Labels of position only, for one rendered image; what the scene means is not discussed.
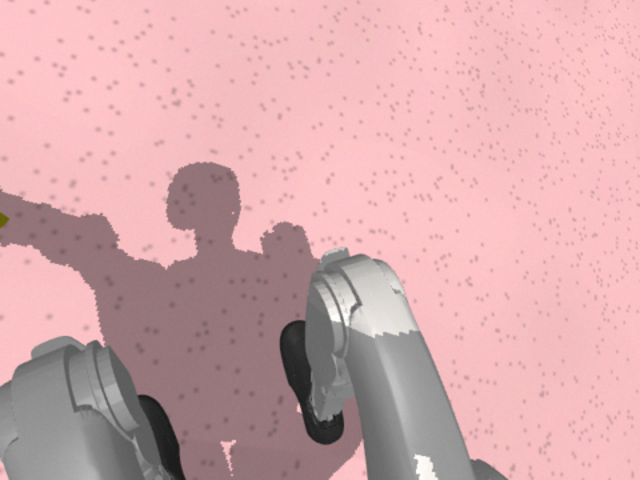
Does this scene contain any right robot foot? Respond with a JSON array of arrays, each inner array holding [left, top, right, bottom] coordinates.
[[280, 320, 344, 445]]

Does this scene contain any left robot foot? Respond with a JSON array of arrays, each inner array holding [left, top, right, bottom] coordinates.
[[138, 395, 186, 480]]

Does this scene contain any small box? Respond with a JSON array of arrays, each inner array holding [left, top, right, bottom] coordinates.
[[0, 212, 10, 228]]

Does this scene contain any right robot hand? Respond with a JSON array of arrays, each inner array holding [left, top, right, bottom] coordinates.
[[470, 459, 508, 480]]

